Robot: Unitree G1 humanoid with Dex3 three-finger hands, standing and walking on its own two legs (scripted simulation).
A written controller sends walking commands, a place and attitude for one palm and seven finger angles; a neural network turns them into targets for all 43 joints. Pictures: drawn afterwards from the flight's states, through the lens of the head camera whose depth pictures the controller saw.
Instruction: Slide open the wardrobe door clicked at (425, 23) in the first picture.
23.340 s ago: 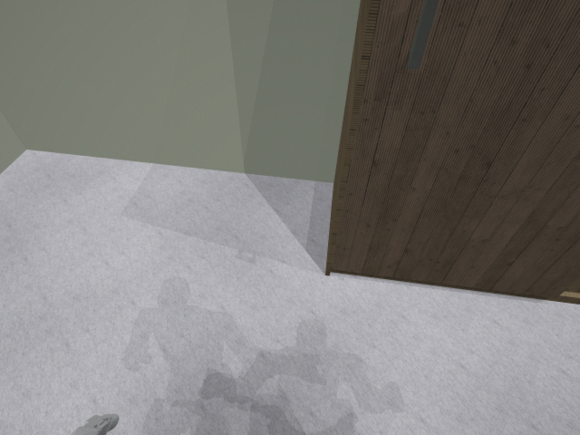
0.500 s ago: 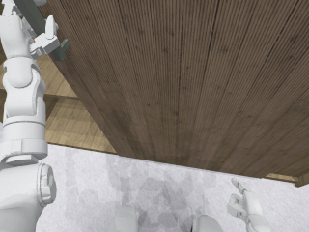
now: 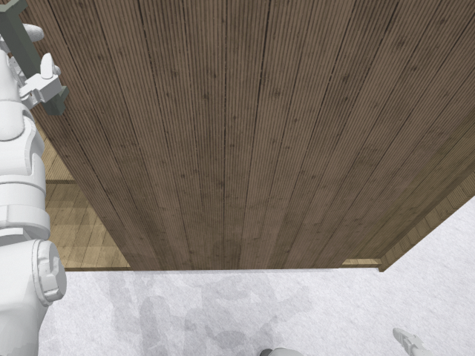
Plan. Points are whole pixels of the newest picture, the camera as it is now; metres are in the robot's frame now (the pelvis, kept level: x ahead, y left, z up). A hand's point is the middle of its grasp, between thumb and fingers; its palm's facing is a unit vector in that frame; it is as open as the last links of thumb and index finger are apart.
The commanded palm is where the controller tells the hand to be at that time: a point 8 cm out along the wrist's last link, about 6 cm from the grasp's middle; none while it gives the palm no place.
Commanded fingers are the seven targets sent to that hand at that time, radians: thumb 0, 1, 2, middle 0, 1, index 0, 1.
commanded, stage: stop walking and hold the door there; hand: left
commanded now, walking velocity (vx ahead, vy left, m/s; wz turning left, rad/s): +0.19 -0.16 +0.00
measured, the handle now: (38, 60) +0.49 +0.32 +0.23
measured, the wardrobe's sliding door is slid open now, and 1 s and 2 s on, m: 0.64 0.64 0.64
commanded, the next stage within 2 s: none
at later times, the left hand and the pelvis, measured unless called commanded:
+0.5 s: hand (51, 79) +0.45 +0.29 +0.22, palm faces +0.42 -0.89 -0.15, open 6.3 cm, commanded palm +0.41 +0.33 +0.20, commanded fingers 0.00 0.90 0.90 -0.45 -1.40 -0.45 -1.40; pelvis -0.02 +0.01 +0.00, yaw -4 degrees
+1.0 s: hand (46, 81) +0.45 +0.30 +0.22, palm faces +0.33 -0.93 -0.17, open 6.0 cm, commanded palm +0.42 +0.34 +0.20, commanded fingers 0.00 0.90 0.90 -0.45 -1.40 -0.45 -1.40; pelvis -0.01 +0.05 +0.00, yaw -1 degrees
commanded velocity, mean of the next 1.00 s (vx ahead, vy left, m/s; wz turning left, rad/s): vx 0.07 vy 0.09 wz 0.02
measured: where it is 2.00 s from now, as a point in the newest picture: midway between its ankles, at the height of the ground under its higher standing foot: outside the picture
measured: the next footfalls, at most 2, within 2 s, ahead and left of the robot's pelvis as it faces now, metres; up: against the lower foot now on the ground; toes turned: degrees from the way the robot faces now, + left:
right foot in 0.10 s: +0.07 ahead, -0.12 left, +0.00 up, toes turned -5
right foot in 1.24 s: +0.03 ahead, -0.03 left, +0.00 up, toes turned -14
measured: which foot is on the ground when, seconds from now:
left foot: down 0.00-1.00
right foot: up 0.00-0.08, down 0.10-0.98, up 1.00-1.00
